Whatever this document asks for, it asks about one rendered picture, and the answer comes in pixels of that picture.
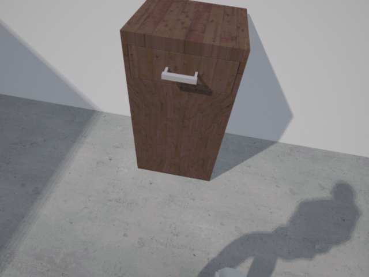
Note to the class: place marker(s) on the drawer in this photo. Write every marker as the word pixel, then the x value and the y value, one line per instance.
pixel 213 74

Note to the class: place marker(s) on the cabinet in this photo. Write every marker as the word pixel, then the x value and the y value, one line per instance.
pixel 177 129

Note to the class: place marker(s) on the handle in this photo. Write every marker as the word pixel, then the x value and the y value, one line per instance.
pixel 179 77

